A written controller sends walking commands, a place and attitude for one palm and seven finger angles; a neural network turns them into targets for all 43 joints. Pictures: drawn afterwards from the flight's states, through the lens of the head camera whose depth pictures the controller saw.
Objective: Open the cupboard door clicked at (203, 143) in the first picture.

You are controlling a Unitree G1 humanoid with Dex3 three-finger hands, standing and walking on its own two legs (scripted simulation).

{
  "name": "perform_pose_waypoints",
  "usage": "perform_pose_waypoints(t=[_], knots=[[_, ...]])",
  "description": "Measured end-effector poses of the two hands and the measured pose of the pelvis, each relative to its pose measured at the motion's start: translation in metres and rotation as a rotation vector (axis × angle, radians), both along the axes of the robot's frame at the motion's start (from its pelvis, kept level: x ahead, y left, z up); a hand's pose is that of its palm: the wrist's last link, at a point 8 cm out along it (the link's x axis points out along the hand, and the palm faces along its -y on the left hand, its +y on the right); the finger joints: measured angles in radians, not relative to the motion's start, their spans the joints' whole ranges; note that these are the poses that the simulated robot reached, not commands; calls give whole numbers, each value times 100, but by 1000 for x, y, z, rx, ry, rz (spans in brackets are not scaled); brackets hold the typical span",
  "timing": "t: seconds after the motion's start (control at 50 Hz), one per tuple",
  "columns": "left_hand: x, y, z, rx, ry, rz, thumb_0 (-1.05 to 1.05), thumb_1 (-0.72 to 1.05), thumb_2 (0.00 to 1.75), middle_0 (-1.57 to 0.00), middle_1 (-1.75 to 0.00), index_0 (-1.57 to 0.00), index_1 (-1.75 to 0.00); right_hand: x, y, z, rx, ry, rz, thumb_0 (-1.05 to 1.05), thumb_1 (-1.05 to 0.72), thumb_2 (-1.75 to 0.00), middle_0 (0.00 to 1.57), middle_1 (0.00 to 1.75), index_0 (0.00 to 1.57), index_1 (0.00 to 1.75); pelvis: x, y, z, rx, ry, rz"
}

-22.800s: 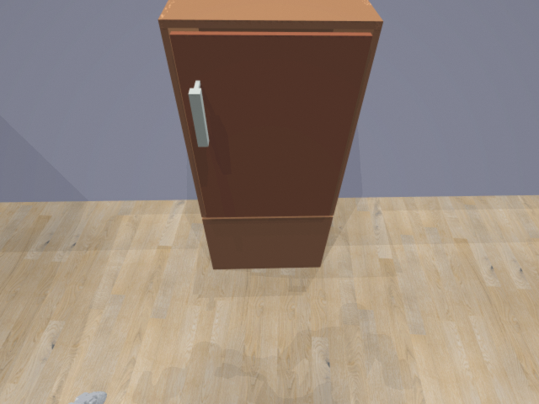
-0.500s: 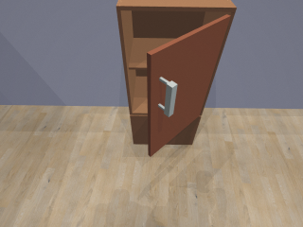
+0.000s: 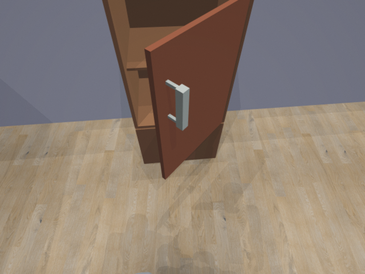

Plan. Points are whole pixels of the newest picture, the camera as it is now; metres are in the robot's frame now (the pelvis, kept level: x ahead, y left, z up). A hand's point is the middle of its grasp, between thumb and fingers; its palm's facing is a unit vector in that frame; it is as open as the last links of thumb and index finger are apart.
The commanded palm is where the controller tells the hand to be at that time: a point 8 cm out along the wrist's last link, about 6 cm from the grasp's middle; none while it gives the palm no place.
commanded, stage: walk to a spot facing it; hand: left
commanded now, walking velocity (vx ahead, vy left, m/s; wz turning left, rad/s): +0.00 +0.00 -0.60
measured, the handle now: (176, 105) +0.52 +0.06 +0.04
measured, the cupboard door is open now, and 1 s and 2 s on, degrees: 44 44 44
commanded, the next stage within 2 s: none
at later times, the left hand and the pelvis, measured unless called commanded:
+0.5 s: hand out of the picture +0.11 +0.16 -0.16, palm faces -0.20 -0.95 -0.25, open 7.4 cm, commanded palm none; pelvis +0.02 -0.02 +0.01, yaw -17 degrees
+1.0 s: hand (158, 217) +0.28 +0.09 -0.16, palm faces -0.58 -0.76 -0.28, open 7.4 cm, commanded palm none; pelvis +0.05 -0.02 -0.01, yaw -36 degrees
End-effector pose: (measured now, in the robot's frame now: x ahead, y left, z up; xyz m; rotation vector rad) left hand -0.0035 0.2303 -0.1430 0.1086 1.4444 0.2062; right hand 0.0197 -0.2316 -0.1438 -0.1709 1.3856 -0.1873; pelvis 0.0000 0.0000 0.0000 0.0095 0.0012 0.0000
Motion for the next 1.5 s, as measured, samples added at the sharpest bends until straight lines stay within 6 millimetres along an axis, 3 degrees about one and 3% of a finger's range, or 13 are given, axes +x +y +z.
perform_pose_waypoints(t=[0.18,0.32,0.46,0.6,0.68,0.78,0.86,0.94,1.02,1.1,1.22,1.32,1.5], knots=[[74,3,15,100,-147,-148,1,91,90,-20,-30,-20,-30,13,-38,-16,13,-88,-54,0,-90,-90,20,30,20,30,-2,-22,-10,17,9,-103],[99,-15,27,106,-152,-229,1,91,90,-20,-30,-20,-30,37,-59,3,-7,-160,-125,0,-91,-90,20,30,20,30,5,-30,4,24,18,-190],[115,-24,23,59,-124,-299,1,91,89,-20,-30,-20,-30,63,-62,22,-40,-251,-179,0,-91,-90,20,30,20,30,17,-25,9,23,27,-278],[138,-10,7,17,-94,-357,1,91,89,-20,-30,-20,-30,73,-46,34,-84,-300,-228,0,-91,-90,20,30,20,30,35,-5,5,7,40,-357],[168,1,-6,1,-102,-413,1,91,89,-20,-30,-20,-30,56,-33,32,-121,-285,-249,0,-90,-90,20,30,20,30,43,6,-3,-14,42,-409],[214,-7,4,-9,-144,-507,1,91,90,-20,-30,-20,-30,8,-15,34,-108,-177,-320,0,-90,-90,21,30,20,30,47,8,6,-29,38,-474],[250,-31,14,-15,-186,-611,1,91,90,-20,-30,-19,-30,-37,-6,30,-89,-103,-423,0,-90,-90,21,30,20,30,49,4,8,-38,36,-534],[284,-70,19,-12,-245,-724,1,91,90,-19,-30,-19,-30,-85,-4,16,-64,-39,-532,0,-90,-90,21,30,20,30,49,-7,1,-27,31,-595],[304,-105,19,1,-322,-807,1,91,90,-20,-30,-19,-30,-121,-9,-3,-48,21,-626,0,-90,-90,21,30,20,30,47,-18,-11,-15,23,-641],[305,-125,23,-5,-313,-851,1,91,90,-20,-30,-20,-30,-125,-14,4,-64,13,-688,1,-91,-90,20,30,20,30,49,-20,-4,-9,15,-688],[306,-141,15,-60,-262,-905,1,91,89,-20,-30,-20,-30,-99,-15,19,-100,-91,-739,0,-91,-90,20,30,20,30,61,-18,1,1,16,-759],[319,-144,-3,-107,-227,-929,1,91,89,-20,-30,-20,-30,-81,-1,20,-141,-149,-760,0,-91,-90,20,30,20,30,77,-10,-7,-19,36,-822],[337,-173,14,-115,-213,-1034,1,91,90,-20,-30,-20,-30,-99,35,28,-87,-105,-865,0,-90,-90,21,30,20,30,79,-19,9,-29,39,-945]])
